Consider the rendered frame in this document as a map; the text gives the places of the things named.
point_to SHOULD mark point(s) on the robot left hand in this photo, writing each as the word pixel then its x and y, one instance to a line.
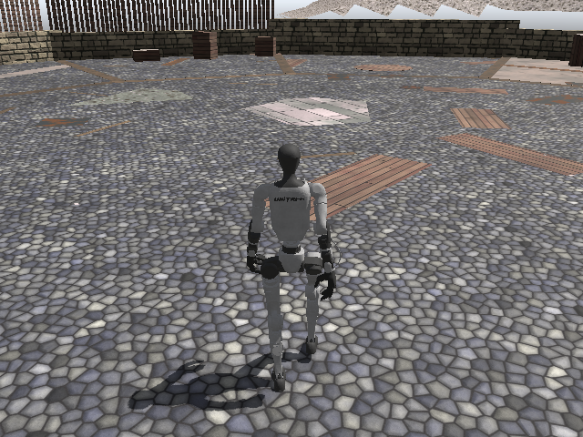
pixel 257 260

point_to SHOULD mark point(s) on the robot left upper arm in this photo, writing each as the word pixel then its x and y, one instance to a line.
pixel 258 206

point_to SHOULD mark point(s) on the right robot forearm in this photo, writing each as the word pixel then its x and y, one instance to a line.
pixel 326 250

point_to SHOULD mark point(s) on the right robot foot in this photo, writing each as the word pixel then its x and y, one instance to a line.
pixel 310 346

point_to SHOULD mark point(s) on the robot right hand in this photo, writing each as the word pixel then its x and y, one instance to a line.
pixel 331 284

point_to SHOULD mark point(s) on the left robot forearm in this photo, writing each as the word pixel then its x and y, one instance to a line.
pixel 253 242

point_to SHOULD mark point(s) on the robot right upper arm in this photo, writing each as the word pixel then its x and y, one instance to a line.
pixel 320 207

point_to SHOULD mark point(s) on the humanoid robot torso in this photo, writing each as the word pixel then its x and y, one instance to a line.
pixel 290 220

